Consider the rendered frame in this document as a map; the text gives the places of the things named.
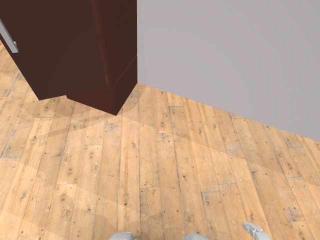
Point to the robot right hand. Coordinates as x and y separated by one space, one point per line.
255 231

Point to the handle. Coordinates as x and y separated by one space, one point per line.
11 44

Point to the cupboard door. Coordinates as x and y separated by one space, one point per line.
58 48

